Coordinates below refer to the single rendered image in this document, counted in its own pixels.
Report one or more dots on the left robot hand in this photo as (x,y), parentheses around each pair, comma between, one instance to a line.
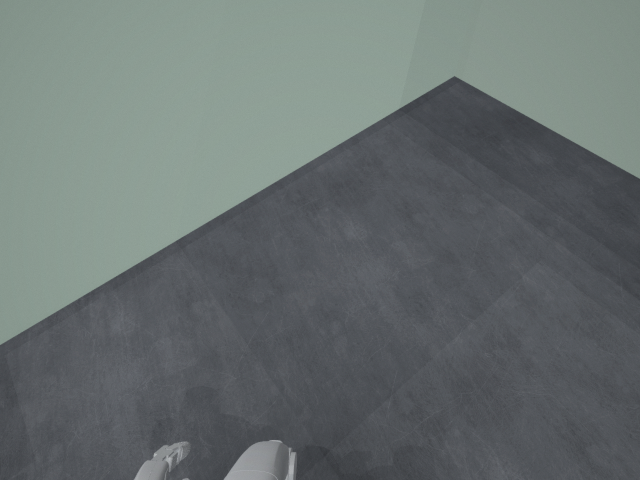
(163,462)

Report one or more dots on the left robot thigh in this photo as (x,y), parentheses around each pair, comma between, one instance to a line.
(267,460)

